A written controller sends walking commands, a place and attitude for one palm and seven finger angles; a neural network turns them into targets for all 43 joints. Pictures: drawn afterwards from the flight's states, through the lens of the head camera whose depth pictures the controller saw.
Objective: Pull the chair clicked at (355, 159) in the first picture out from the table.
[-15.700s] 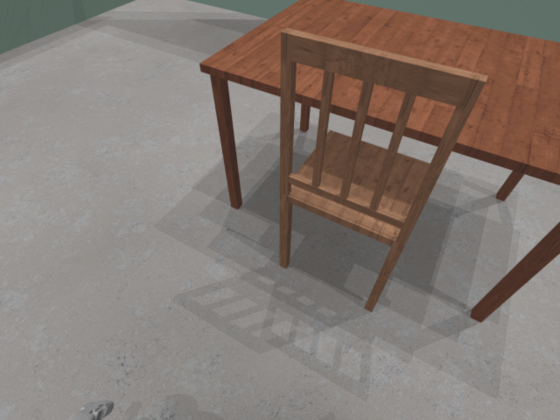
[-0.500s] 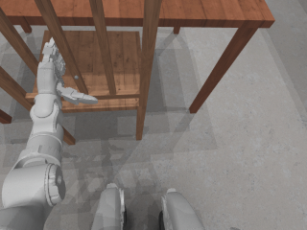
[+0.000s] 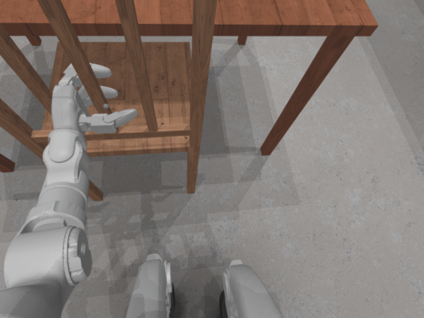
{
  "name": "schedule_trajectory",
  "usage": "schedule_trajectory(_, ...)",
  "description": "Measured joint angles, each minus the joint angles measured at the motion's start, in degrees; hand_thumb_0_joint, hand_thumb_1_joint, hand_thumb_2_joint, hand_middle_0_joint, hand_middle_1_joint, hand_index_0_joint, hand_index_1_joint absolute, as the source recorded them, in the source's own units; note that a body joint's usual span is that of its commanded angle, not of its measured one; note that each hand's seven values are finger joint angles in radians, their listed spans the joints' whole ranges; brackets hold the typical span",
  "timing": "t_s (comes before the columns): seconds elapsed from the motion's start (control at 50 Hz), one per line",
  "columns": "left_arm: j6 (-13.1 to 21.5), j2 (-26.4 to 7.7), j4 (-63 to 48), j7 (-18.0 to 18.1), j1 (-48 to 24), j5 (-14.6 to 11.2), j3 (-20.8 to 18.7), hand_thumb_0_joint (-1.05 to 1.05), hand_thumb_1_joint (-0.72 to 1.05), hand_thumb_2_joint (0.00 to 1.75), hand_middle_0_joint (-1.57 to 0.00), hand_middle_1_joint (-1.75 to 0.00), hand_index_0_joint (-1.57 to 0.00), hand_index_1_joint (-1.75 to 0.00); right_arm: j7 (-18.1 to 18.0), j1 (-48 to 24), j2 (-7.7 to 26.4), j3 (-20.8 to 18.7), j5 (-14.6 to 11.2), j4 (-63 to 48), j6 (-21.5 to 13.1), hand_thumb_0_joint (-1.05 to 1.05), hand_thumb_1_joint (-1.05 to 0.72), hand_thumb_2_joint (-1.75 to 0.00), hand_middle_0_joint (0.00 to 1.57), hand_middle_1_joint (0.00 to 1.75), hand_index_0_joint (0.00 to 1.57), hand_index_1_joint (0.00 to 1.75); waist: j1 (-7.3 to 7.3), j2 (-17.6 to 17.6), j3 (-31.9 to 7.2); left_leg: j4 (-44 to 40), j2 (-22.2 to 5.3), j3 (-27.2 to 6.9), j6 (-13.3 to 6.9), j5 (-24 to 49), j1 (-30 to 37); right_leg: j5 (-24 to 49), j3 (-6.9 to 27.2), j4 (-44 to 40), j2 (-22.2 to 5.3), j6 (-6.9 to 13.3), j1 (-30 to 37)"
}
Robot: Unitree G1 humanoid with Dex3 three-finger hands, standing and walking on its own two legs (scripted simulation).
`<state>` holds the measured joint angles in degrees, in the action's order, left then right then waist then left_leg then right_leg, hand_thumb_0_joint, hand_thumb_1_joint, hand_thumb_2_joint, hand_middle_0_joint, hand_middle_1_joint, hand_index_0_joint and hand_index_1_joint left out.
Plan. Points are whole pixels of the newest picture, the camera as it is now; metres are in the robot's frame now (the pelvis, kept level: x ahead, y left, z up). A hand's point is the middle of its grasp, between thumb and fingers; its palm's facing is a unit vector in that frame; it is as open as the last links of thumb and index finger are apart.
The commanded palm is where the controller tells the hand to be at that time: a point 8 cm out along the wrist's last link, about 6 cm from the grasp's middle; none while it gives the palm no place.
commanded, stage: hook a spindle and tug to test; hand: left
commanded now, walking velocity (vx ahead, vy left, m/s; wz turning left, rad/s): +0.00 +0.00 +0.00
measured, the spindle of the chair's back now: (87, 77) +0.53 +0.19 +0.07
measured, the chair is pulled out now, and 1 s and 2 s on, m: -0.01 0.01 0.13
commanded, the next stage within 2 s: step backward, pulling the chair out in 0.86 s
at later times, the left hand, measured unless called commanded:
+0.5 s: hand (107, 105) +0.49 +0.17 +0.03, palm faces +0.06 -1.00 -0.03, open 5.3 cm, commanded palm +0.45 +0.20 +0.04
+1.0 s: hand (105, 119) +0.46 +0.17 +0.04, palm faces +0.04 -1.00 -0.04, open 5.5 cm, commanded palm +0.44 +0.21 +0.04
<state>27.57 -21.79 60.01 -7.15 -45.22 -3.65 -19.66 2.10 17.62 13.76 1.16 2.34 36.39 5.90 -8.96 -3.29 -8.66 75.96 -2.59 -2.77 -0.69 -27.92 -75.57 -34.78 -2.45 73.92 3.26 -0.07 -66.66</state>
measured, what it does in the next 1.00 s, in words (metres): stands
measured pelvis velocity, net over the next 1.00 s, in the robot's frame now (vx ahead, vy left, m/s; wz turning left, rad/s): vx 0.05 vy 0.01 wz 0.00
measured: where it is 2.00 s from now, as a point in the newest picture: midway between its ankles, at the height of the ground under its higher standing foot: outside the picture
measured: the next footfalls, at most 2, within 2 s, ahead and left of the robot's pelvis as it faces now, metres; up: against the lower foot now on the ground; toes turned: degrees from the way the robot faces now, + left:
none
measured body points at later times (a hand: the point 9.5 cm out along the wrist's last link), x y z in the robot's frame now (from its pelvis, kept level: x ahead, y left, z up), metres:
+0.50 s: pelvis +0.01 +0.00 +0.01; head +0.16 +0.02 +0.43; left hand +0.48 +0.22 +0.04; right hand +0.05 -0.26 -0.11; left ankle +0.06 +0.11 -0.61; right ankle +0.00 -0.13 -0.61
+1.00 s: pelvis +0.05 +0.01 +0.03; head +0.19 +0.02 +0.46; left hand +0.45 +0.22 +0.04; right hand +0.13 -0.25 -0.09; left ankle +0.06 +0.11 -0.61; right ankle +0.00 -0.13 -0.61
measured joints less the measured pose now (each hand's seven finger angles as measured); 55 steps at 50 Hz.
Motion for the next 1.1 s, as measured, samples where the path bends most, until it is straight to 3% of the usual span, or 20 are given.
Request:
schedule_trajectory(0.1, 0.3, -0.1, -0.1, 0.5, 0.1, -0.1, 0.1, 0.0, 0.26, 0.63, -0.48, -1.38, -0.47, -1.39, 0.2, -0.1, 0.0, -0.3, 0.1, -0.1, 0.0, 0.0, -0.91, -0.9, 0.2, 0.3, 0.2, 0.3, -0.04, -0.1, 0.0, 0.0, 0.0, 0.1, 0.1, -0.1, 0.0, -0.1, 0.1, 0.1, 0.0, 0.0, 0.0)
schedule_trajectory(0.28, 0.4, 0.1, -0.5, 0.4, 0.3, -0.3, 0.1, 0.01, 0.71, 0.82, -0.48, -1.4, -0.47, -1.45, 0.3, -0.2, 0.1, -0.4, 0.1, -0.3, 0.3, 0.0, -0.91, -0.9, 0.2, 0.3, 0.2, 0.3, 0.13, 0.0, 0.0, 0.0, 0.0, 0.1, 0.1, -0.2, 0.1, -0.2, 0.1, 0.1, 0.0, 0.1, 0.0)
schedule_trajectory(0.66, -2.4, 2.5, -11.4, 1.3, 9.8, -2.8, 1.2, 0.02, 0.76, 0.78, -0.4, -1.41, -0.39, -1.45, 1.2, -0.3, -0.2, -0.9, -0.7, -2.4, 0.8, 0.0, -0.91, -0.9, 0.2, 0.3, 0.2, 0.3, 0.28, 0.3, -0.5, -3.1, -0.4, 1.6, -0.1, -1.2, 4.2, -0.4, 1.7, -3.1, 0.1, -0.1, 3.5)
schedule_trajectory(0.98, -2.0, 6.9, -22.9, 1.6, 22.0, -4.5, 5.5, 0.02, 0.76, 0.78, -0.38, -1.39, -0.38, -1.45, 1.5, -1.6, -0.4, -1.5, -1.2, -3.6, -1.3, 0.0, -0.91, -0.9, 0.2, 0.3, 0.2, 0.3, 2.43, 0.6, -1.0, -6.3, 0.1, 2.3, -0.3, -2.3, 9.3, 0.1, 2.1, -5.9, -0.5, 0.0, 8.1)
schedule_trajectory(1.04, -8.9, 7.0, -24.2, 5.8, 20.7, -0.9, 8.4, 0.03, 0.75, 0.79, -0.39, -1.35, -0.38, -1.45, -1.6, -3.1, -1.0, -1.2, -3.2, -3.9, 1.1, 0.0, -0.91, -0.9, 0.2, 0.3, 0.2, 0.3, 3.04, 1.0, 3.4, -9.9, 1.0, 2.4, -0.6, -1.4, 16.1, 0.2, 2.1, -10.4, -1.4, -0.9, 15.4)
schedule_trajectory(1.1, -16.3, 8.0, -18.8, 10.0, 18.0, 0.1, 11.9, 0.05, 0.74, 0.81, -0.37, -1.28, -0.4, -1.45, -4.2, -3.3, -1.1, -0.3, -4.3, -4.1, 2.6, 0.0, -0.91, -0.9, 0.2, 0.3, 0.2, 0.3, 3.71, -0.2, 5.0, -17.7, 1.4, 2.2, -0.9, 1.4, 23.9, 5.0, 1.8, -17.6, -1.8, -1.0, 22.8)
